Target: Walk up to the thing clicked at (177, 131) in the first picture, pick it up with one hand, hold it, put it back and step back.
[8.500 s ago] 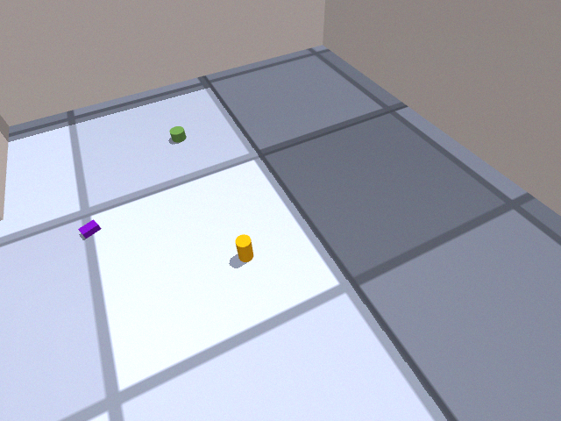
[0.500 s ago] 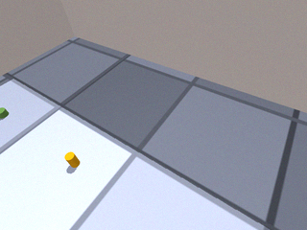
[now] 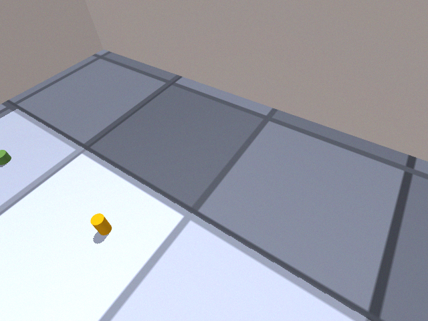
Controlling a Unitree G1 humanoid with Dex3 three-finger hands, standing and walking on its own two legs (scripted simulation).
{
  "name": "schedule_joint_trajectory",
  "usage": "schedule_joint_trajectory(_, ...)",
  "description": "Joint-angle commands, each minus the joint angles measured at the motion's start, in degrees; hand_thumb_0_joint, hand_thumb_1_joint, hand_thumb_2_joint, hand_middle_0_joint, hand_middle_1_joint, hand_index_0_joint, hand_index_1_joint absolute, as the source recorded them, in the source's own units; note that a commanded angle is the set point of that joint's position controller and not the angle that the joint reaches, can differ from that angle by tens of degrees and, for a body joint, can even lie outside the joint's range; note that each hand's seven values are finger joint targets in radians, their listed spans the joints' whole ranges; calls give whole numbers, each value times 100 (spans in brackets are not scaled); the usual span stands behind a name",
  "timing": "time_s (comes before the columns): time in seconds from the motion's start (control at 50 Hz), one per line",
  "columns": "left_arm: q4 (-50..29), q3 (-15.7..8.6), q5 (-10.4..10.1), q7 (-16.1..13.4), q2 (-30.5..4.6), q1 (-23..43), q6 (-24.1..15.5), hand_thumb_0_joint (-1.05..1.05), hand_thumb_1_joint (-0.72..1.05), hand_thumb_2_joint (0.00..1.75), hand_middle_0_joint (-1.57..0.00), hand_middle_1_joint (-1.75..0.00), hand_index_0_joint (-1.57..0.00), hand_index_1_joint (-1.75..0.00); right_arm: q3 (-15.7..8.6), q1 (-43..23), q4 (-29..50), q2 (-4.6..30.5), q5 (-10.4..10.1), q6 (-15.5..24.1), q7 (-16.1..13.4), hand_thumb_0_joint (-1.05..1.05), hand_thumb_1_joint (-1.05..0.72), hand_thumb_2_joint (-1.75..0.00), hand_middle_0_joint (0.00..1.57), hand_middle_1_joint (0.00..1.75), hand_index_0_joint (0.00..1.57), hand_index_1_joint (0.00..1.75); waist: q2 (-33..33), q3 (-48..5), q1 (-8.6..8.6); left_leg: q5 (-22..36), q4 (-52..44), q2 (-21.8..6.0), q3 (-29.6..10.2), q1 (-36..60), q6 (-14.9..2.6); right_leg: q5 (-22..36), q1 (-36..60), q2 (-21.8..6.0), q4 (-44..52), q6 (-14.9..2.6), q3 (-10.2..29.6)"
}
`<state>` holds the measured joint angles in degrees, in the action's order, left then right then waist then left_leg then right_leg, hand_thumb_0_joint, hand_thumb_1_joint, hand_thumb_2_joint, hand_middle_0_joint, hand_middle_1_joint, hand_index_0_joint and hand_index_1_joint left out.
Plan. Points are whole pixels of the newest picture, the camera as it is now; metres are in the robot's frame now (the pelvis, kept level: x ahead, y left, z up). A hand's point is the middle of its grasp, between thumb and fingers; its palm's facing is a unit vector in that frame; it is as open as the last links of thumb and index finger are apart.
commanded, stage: stand
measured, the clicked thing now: (1, 157) +1.26 +1.44 -0.75
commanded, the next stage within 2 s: none
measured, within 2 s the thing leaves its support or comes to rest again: neither
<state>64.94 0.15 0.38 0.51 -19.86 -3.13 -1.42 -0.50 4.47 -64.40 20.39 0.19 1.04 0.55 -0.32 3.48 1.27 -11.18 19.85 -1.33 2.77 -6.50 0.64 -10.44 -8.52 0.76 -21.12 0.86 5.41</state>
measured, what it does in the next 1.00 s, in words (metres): stands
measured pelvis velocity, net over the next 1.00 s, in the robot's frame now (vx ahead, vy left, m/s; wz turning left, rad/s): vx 0.00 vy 0.00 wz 0.03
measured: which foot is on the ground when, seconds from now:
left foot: down 0.00-1.00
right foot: down 0.00-1.00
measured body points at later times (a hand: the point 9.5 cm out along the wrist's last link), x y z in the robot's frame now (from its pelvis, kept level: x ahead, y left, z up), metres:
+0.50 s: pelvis +0.00 +0.00 +0.00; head +0.01 +0.00 +0.45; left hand +0.07 +0.30 -0.13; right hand +0.09 -0.30 -0.13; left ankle +0.00 +0.12 -0.75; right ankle +0.01 -0.13 -0.75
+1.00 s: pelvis +0.00 +0.00 +0.00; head +0.01 +0.00 +0.45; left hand +0.07 +0.31 -0.13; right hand +0.08 -0.29 -0.13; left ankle +0.00 +0.12 -0.75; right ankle +0.01 -0.13 -0.75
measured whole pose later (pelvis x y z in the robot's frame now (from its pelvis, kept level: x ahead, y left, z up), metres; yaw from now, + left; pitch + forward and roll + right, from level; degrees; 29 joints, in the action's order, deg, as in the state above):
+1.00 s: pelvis +0.00 +0.00 +0.00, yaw +1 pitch -2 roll +0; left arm 65.3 0.1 0.7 0.5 -19.8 -6.3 -0.9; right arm -0.5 6.0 -65.3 20.0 0.4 0.7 0.6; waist -0.3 2.7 0.7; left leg -10.1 18.1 -0.6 1.4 -6.2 0.2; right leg -9.3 -7.1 -0.1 -18.2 1.2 4.1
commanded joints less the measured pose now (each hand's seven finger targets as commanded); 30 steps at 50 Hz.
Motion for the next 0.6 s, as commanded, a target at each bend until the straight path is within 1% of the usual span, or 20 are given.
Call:
schedule_joint_trajectory(0.0,-208,-248,-15,-102,-1222,169,-78,0,90,90,-20,-30,-20,-30,-222,-299,263,1204,34,111,-74,0,-90,-90,20,30,20,30,-20,-538,-69,438,-450,-679,-593,201,-159,1013,45,-636,363,-164,405)
schedule_joint_trajectory(0.04,-200,-237,-3,-97,-1213,150,-83,0,90,90,-20,-30,-20,-30,-228,-334,249,1199,22,109,-66,0,-90,-90,20,30,20,30,22,-546,-61,352,-443,-660,-595,290,-147,918,-52,-636,436,-159,393)
schedule_joint_trajectory(0.08,-202,-253,5,-102,-1224,149,-95,0,90,90,-20,-30,-20,-30,-237,-313,240,1207,33,107,-64,0,-90,-90,20,30,20,30,71,-658,-50,531,-423,-693,-584,332,-167,1146,66,-670,415,-176,393)
schedule_joint_trajectory(0.12,-197,-252,-10,-104,-1248,152,-100,0,90,90,-20,-30,-20,-30,-224,-305,220,1172,25,114,-59,0,-90,-90,20,30,20,30,58,-612,-35,536,-439,-678,-592,359,-148,1102,20,-675,447,-182,405)
schedule_joint_trajectory(0.14,-194,-251,-9,-105,-1216,121,-99,0,90,90,-20,-30,-20,-30,-227,-302,211,1211,29,107,-59,0,-90,-90,20,30,20,30,-35,-594,-46,428,-447,-670,-590,280,-162,1024,29,-669,502,-155,390)
schedule_joint_trajectory(0.16,-194,-249,-5,-106,-1245,132,-101,0,90,90,-20,-30,-20,-30,-229,-312,215,1193,32,100,-58,0,-90,-90,20,30,20,30,86,-583,-40,406,-437,-663,-595,306,-154,977,21,-679,500,-166,385)
schedule_joint_trajectory(0.18,-203,-254,5,-110,-1216,133,-105,0,90,90,-20,-30,-20,-30,-244,-290,222,1216,32,97,-63,0,-90,-90,20,30,20,30,64,-670,-24,503,-415,-694,-596,309,-176,1089,95,-693,472,-164,370)
schedule_joint_trajectory(0.2,-179,-244,-7,-113,-1209,85,-103,0,90,90,-20,-30,-20,-30,-241,-327,220,1216,25,91,-58,0,-90,-90,20,30,20,30,73,-615,-50,506,-411,-665,-604,289,-172,1076,59,-685,503,-156,361)
schedule_joint_trajectory(0.22,-177,-248,-1,-113,-1218,80,-109,0,90,90,-20,-30,-20,-30,-233,-324,224,1185,25,88,-57,0,-90,-90,20,30,20,30,120,-609,-36,520,-402,-672,-596,342,-177,1084,35,-700,510,-162,378)
schedule_joint_trajectory(0.24,-183,-248,-4,-111,-1221,66,-110,0,90,90,-20,-30,-20,-30,-227,-310,220,1176,27,94,-60,0,-90,-90,20,30,20,30,106,-620,-44,622,-373,-669,-589,355,-178,1215,59,-722,522,-176,397)
schedule_joint_trajectory(0.28,-194,-248,-11,-112,-1222,61,-106,0,90,90,-20,-30,-20,-30,-225,-286,212,1196,29,92,-59,0,-90,-90,20,30,20,30,41,-629,-44,633,-405,-663,-600,284,-168,1182,114,-711,515,-167,348)
schedule_joint_trajectory(0.3,-188,-246,-2,-118,-1176,4,-100,0,90,90,-20,-30,-20,-30,-237,-316,221,1216,23,85,-62,0,-90,-90,20,30,20,30,1,-615,-66,477,-403,-653,-594,295,-183,1068,70,-702,539,-159,342)
schedule_joint_trajectory(0.32,-186,-245,0,-117,-1224,23,-91,0,90,90,-20,-30,-20,-30,-226,-299,226,1161,31,82,-63,0,-90,-90,20,30,20,30,131,-550,-47,401,-439,-652,-613,291,-164,919,-21,-689,551,-169,343)
schedule_joint_trajectory(0.38,-180,-256,-4,-108,-1214,-32,-80,0,90,90,-20,-30,-20,-30,-216,-226,212,1185,40,85,-64,0,-90,-90,20,30,20,30,36,-560,-73,480,-481,-669,-626,165,-181,989,141,-703,501,-172,323)
schedule_joint_trajectory(0.48,-185,-231,4,-109,-1167,-81,-72,0,90,90,-20,-30,-20,-30,-222,-239,225,1217,36,81,-65,0,-90,-90,20,30,20,30,35,-516,-87,378,-467,-657,-657,170,-179,784,38,-696,549,-158,297)
schedule_joint_trajectory(0.5,-184,-230,-1,-109,-1176,-91,-67,0,90,90,-20,-30,-20,-30,-226,-231,227,1205,28,76,-63,0,-90,-90,20,30,20,30,85,-466,-83,268,-480,-645,-656,166,-182,671,-2,-688,562,-160,301)
schedule_joint_trajectory(0.52,-195,-235,5,-107,-1215,-82,-72,0,90,90,-20,-30,-20,-30,-225,-224,226,1189,32,77,-63,0,-90,-90,20,30,20,30,158,-497,-77,331,-460,-664,-665,239,-180,669,-48,-694,556,-170,305)
schedule_joint_trajectory(0.54,-202,-229,3,-102,-1176,-85,-74,0,90,90,-20,-30,-20,-30,-218,-210,229,1201,33,78,-62,0,-90,-90,20,30,20,30,66,-494,-88,440,-443,-668,-651,171,-200,837,33,-710,550,-171,317)
schedule_joint_trajectory(0.56,-208,-225,2,-107,-1175,-114,-78,0,90,90,-20,-30,-20,-30,-222,-214,220,1214,23,78,-59,0,-90,-90,20,30,20,30,28,-553,-87,449,-426,-660,-658,227,-190,855,53,-712,536,-164,304)
schedule_joint_trajectory(0.58,-221,-239,8,-110,-1206,-91,-79,0,90,90,-20,-30,-20,-30,-218,-173,225,1183,34,83,-63,0,-90,-90,20,30,20,30,80,-599,-68,602,-415,-671,-645,219,-202,1035,135,-729,503,-170,297)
